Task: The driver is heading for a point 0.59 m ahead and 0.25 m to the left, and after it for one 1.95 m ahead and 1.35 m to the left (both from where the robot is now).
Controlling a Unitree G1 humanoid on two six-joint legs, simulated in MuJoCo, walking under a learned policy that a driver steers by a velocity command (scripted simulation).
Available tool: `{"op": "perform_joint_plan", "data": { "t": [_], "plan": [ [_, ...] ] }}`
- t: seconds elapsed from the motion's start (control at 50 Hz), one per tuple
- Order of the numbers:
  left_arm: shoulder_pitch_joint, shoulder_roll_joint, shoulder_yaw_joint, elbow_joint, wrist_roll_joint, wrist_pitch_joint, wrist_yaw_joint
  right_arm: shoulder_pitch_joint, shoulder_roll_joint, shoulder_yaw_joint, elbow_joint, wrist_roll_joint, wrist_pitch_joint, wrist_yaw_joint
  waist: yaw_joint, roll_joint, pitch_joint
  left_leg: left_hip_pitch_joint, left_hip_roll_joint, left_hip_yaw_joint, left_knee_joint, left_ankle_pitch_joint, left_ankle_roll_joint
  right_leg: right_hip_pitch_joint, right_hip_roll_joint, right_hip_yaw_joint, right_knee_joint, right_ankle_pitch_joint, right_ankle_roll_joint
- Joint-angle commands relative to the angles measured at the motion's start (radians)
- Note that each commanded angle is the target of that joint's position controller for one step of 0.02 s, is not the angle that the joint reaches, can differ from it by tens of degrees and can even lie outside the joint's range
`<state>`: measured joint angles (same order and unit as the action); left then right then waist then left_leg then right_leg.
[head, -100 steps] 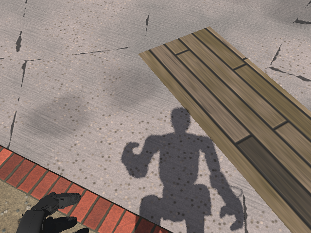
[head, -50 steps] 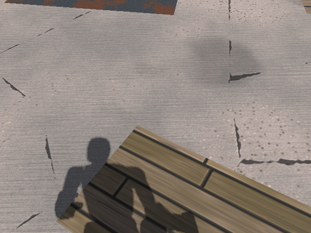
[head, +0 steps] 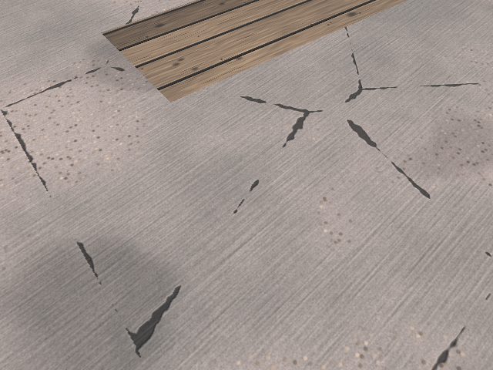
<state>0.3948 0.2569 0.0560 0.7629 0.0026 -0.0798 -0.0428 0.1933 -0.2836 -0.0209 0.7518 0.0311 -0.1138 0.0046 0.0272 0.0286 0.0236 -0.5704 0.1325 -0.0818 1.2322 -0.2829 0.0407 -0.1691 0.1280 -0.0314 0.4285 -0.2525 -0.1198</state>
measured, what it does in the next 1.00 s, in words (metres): walks ahead, turning left: left foot, then right foot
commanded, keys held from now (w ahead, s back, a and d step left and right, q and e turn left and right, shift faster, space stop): w+q+shift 1.00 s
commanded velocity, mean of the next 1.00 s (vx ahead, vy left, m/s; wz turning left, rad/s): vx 1.00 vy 0.00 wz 0.74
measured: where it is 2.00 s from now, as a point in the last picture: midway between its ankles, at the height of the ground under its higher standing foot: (0, 132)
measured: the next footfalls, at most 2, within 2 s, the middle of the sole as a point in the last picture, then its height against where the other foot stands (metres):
left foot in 0.28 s outside the picture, level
right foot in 0.70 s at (239, 234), level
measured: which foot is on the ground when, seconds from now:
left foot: up 0.00-0.26, down 0.28-0.72, up 0.74-1.00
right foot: down 0.00-0.28, up 0.30-0.68, down 0.70-1.00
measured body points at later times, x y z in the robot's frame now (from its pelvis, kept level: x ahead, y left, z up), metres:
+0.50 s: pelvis +0.48 +0.10 +0.00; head +0.50 +0.10 +0.45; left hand +0.63 +0.39 -0.05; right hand +0.57 -0.16 -0.13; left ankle +0.47 +0.13 -0.74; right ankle +0.60 -0.07 -0.65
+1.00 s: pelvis +0.90 +0.22 -0.01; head +0.90 +0.24 +0.44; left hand +0.66 +0.40 -0.13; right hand +1.25 +0.22 -0.05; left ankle +0.91 +0.40 -0.64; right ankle +0.92 +0.06 -0.74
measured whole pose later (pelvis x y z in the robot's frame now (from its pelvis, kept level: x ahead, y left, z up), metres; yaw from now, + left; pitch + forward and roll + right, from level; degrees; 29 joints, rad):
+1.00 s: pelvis +0.90 +0.22 -0.01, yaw +48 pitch -1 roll -5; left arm 0.45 0.33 0.09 0.82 0.00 -0.10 0.00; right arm 0.11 -0.35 -0.06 0.57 0.04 -0.01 0.03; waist 0.10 0.06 0.04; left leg -0.82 0.12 -0.02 1.20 -0.15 0.05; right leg 0.03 0.05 -0.15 0.33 -0.35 0.01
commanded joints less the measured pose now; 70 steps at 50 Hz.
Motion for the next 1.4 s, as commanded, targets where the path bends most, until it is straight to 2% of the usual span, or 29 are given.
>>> {"op": "perform_joint_plan", "data": {
  "t": [0.02,0.16,0.22,0.26,0.28,0.3,0.32,0.34,0.38,0.44,0.52,0.64,0.7,0.72,0.74,0.78,0.8,0.82,0.9,1.04,1.1,1.16,1.18,1.2,1.22,1.24,1.28,1.34,1.4],
  "plan": [
    [-0.095,0.087,0.015,-0.067,-0.004,-0.041,0.013,0.016,-0.032,0.001,-0.043,-0.014,0.024,0.004,-0.057,-0.041,0.091,-0.165,0.067,0.006,-0.105,0.123,-0.041,-0.081,-0.276,0.236,-0.297,0.135,-0.15],
    [0.056,0.134,0.014,0.008,-0.005,-0.063,0.043,-0.267,-0.036,0.006,-0.126,0.007,-0.002,0.056,0.054,-0.027,0.137,-0.026,-0.079,0.117,-0.64,0.638,0.013,0.052,-0.254,-0.048,-0.389,0.354,0.003],
    [0.038,0.2,0.026,0.006,0.029,-0.026,0.061,-0.223,-0.105,-0.029,-0.148,0.013,-0.001,0.079,-0.013,-0.125,0.025,0.023,-0.208,0.225,-0.645,0.472,0.064,0.323,-0.294,-0.093,-0.192,1.056,0.078],
    [-0.029,0.234,0.036,-0.009,0.058,0.005,0.08,0.076,-0.185,-0.071,-0.09,0.023,0.031,0.066,-0.186,-0.222,-0.127,0.285,-0.253,0.236,-0.55,0.294,0.113,0.339,-0.324,-0.098,0.199,1.495,0.102],
    [-0.129,0.249,0.039,-0.039,0.051,0.011,0.083,0.345,-0.228,-0.093,-0.026,0.019,0.051,0.051,-0.331,-0.185,-0.205,0.605,-0.197,0.132,-0.593,0.306,0.151,0.133,-0.3,-0.106,0.553,1.422,0.111],
    [-0.027,0.074,-0.007,-0.061,0.068,-0.015,0.062,0.398,-0.266,-0.094,0.006,0.008,0.061,0.041,-0.213,0.215,-0.255,0.95,-0.08,-0.109,-0.491,0.156,0.25,-0.313,-0.123,-0.043,1.024,0.092,0.144],
    [0.028,0.059,-0.036,-0.121,-0.015,-0.061,0.035,0.334,-0.26,-0.095,-0.04,-0.016,0.048,0.041,-0.144,0.333,-0.434,1.133,0.14,-0.786,-0.818,-0.357,0.457,-0.614,-0.006,0.152,1.262,-0.291,0.16],
    [-0.104,0.155,-0.02,-0.138,-0.038,-0.092,0.026,0.326,-0.186,-0.089,-0.054,-0.029,0.041,0.029,-0.2,0.128,-0.341,1.051,0.108,-0.834,-0.967,-0.466,0.358,-0.646,-0.074,0.216,1.166,-0.158,0.081],
    [-0.234,0.124,-0.028,-0.184,-0.024,-0.11,0.033,0.224,-0.141,-0.072,-0.066,-0.038,0.016,0.041,-0.094,-0.14,-0.097,0.687,0.045,-0.686,-1.004,-0.234,0.303,-0.585,-0.127,0.202,0.977,-0.099,0.054],
    [-0.184,0.12,-0.018,-0.169,0.014,-0.081,0.043,0.106,-0.115,-0.065,-0.1,-0.02,0.014,0.032,0.017,-0.091,-0.003,0.402,-0.072,-0.473,-1.024,0.041,0.313,-0.465,-0.181,0.197,0.802,-0.083,0.103],
    [-0.392,0.07,-0.036,-0.257,0.034,-0.067,0.049,0.128,-0.12,-0.064,-0.087,0.008,0.023,-0.004,-0.034,-0.041,0.099,0.119,-0.168,-0.307,-1.046,0.177,0.265,-0.338,-0.163,0.1,0.398,0.139,0.172],
    [-0.499,0.127,0.005,-0.303,-0.032,-0.075,0.049,0.217,-0.125,-0.08,-0.04,0.027,0.041,-0.022,-0.101,0.062,0.03,0.264,-0.15,-0.396,-0.918,0.07,0.15,-0.113,-0.104,0.161,0.04,0.365,0.193],
    [-0.151,0.207,0.059,-0.244,-0.048,-0.082,0.059,0.157,-0.123,-0.079,-0.065,-0.014,0.059,-0.011,0.109,0.083,-0.22,0.337,-0.161,-0.339,-0.466,0.43,0.069,0.249,-0.166,0.158,0.11,0.184,0.122],
    [0.089,0.256,0.066,-0.206,-0.043,-0.067,0.069,0.168,-0.017,-0.043,-0.099,-0.053,0.06,-0.004,0.167,-0.059,-0.398,0.146,-0.209,-0.25,-0.111,0.062,0.052,0.575,-0.346,0.361,0.178,-0.052,0.08],
    [0.083,0.327,0.072,-0.17,-0.006,-0.065,0.042,0.344,0.037,-0.012,-0.152,0.035,0.047,0.003,0.03,-0.602,-0.52,-0.188,-0.252,-0.151,0.195,-0.279,0.02,0.767,-0.596,1.023,-0.08,-0.515,-0.112],
    [-0.031,0.15,0.043,-0.203,-0.004,-0.043,0.051,0.155,-0.111,-0.032,-0.131,0.025,0.063,-0.012,0.103,-0.266,-0.211,-0.326,-0.122,-0.065,0.271,-0.101,0.016,0.521,-0.497,0.803,-0.141,-0.542,-0.036],
    [-0.042,0.151,0.041,-0.179,0.008,-0.036,0.05,0.067,-0.111,-0.036,-0.146,-0.003,0.068,-0.009,0.097,-0.064,-0.107,-0.284,-0.087,-0.038,0.234,-0.063,0.016,0.373,-0.45,0.631,-0.143,-0.288,-0.011],
    [-0.067,0.146,0.039,-0.156,0.018,-0.035,0.049,0.021,-0.099,-0.04,-0.172,-0.017,0.065,-0.002,0.067,-0.041,-0.046,-0.259,-0.051,-0.042,0.179,-0.024,0.02,0.264,-0.425,0.527,-0.147,-0.133,-0.017],
    [-0.113,0.069,0.019,-0.079,-0.012,-0.044,0.035,0.005,-0.036,-0.033,-0.208,0.021,0.101,0.02,-0.01,-0.11,0.032,-0.253,0.033,-0.028,0.107,-0.016,0.028,0.112,-0.377,0.251,-0.204,0.072,-0.002],
    [-0.084,0.176,0.035,-0.022,0.007,-0.046,0.053,-0.189,-0.059,-0.024,-0.255,0.002,0.079,0.059,0.022,-0.004,0.141,-0.22,-0.012,0.106,-0.275,0.356,0.026,0.098,-0.323,-0.096,-0.308,0.355,0.052],
    [0.005,0.244,0.041,0.014,0.003,-0.035,0.061,-0.257,-0.065,-0.029,-0.283,0.005,0.062,0.08,0.017,-0.054,0.112,-0.016,-0.135,0.233,-0.44,0.331,0.083,0.166,-0.336,-0.163,-0.234,0.964,0.094],
    [-0.018,0.313,0.049,0.02,0.002,-0.01,0.074,0.017,-0.162,-0.086,-0.231,0.008,0.073,0.068,-0.184,-0.182,-0.062,0.316,-0.225,0.229,-0.475,0.161,0.161,0.227,-0.405,-0.147,0.151,1.494,0.052],
    [-0.098,0.302,0.043,0.003,-0.002,-0.009,0.071,0.287,-0.211,-0.12,-0.151,0.008,0.085,0.048,-0.333,-0.154,-0.154,0.657,-0.193,0.157,-0.616,0.276,0.208,0.064,-0.37,-0.156,0.451,1.387,0.053],
    [-0.076,0.162,0.006,-0.017,0.017,-0.023,0.065,0.373,-0.252,-0.119,-0.08,0.008,0.094,0.028,-0.268,0.092,-0.175,0.94,-0.056,-0.076,-0.557,0.259,0.223,-0.269,-0.208,-0.129,0.893,0.13,0.069],
    [0.102,0.076,-0.034,-0.061,-0.029,-0.066,0.042,0.281,-0.276,-0.106,-0.129,-0.023,0.069,0.033,-0.096,0.29,-0.415,1.148,0.161,-0.67,-0.76,-0.11,0.419,-0.545,-0.101,0.082,1.144,-0.31,0.065],
    [-0.055,0.19,-0.01,-0.064,-0.057,-0.089,0.037,0.299,-0.189,-0.1,-0.121,-0.028,0.058,0.034,-0.196,0.091,-0.362,1.038,0.156,-0.724,-0.936,-0.308,0.357,-0.597,-0.144,0.166,1.114,-0.194,0.044],
    [-0.178,0.15,-0.018,-0.1,-0.063,-0.093,0.05,0.172,-0.159,-0.083,-0.107,-0.028,0.027,0.039,-0.095,-0.118,-0.055,0.665,0.118,-0.549,-1.009,-0.191,0.3,-0.602,-0.219,0.149,0.968,-0.08,0.046],
    [-0.083,0.124,-0.013,-0.055,-0.031,-0.038,0.045,0.069,-0.054,-0.049,-0.101,-0.042,0.012,0.039,0.02,-0.039,0.02,0.367,0.018,-0.306,-1.044,-0.041,0.264,-0.47,-0.3,0.141,0.846,-0.014,0.087],
    [-0.208,0.081,-0.031,-0.104,-0.003,-0.019,0.047,0.119,-0.075,-0.05,-0.062,-0.029,0.001,0.02,-0.004,-0.021,0.103,0.256,-0.021,-0.162,-1.097,0.091,0.249,-0.539,-0.322,0.097,0.667,0.113,0.146]
  ]
}}
Velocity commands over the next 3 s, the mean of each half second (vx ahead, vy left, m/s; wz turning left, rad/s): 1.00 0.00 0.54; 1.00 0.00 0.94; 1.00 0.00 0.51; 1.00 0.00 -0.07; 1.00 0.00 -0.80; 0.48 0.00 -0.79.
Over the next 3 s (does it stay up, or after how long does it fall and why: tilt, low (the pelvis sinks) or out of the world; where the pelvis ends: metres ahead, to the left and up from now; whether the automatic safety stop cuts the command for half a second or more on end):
stays up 1.98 1.55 -0.02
